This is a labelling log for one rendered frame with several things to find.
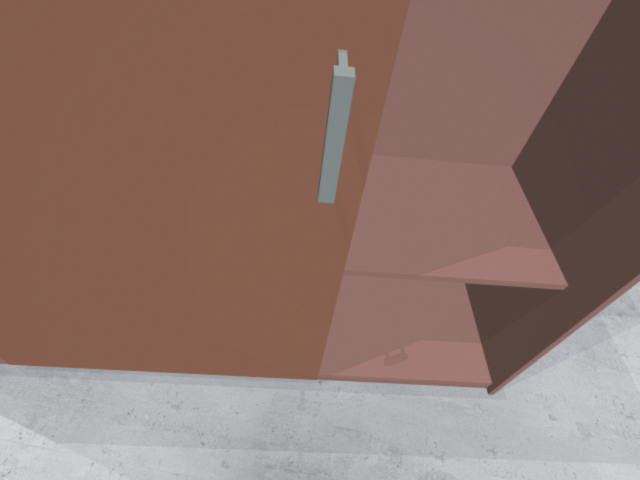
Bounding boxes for wardrobe door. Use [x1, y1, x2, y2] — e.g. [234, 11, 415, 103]
[0, 0, 410, 380]

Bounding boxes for handle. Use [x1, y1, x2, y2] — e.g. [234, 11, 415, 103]
[318, 49, 356, 203]

